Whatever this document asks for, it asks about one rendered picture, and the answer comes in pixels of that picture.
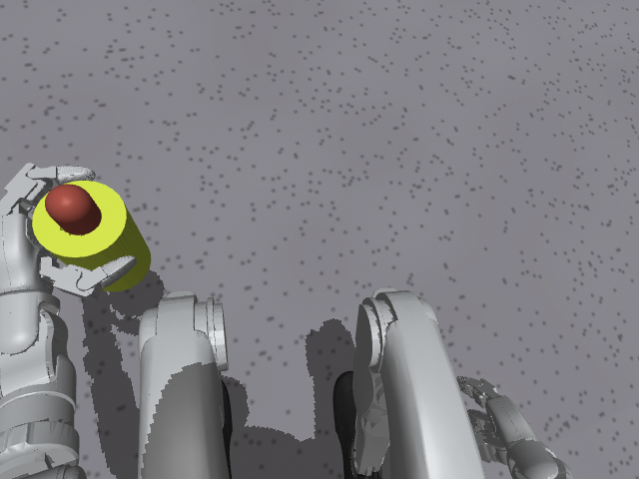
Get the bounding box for left robot arm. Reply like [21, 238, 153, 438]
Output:
[0, 289, 87, 479]

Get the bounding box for bottle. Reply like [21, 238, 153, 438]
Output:
[32, 181, 151, 292]

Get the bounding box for left robot hand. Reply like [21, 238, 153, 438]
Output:
[0, 163, 137, 302]

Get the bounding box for right robot foot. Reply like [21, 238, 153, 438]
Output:
[333, 371, 382, 479]

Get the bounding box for right robot arm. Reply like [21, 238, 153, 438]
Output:
[506, 440, 573, 479]

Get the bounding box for right robot hand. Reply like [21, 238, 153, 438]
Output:
[456, 376, 539, 466]

